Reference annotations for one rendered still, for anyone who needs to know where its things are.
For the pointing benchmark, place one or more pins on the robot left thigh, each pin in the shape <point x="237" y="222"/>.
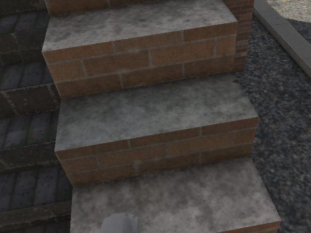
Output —
<point x="121" y="223"/>

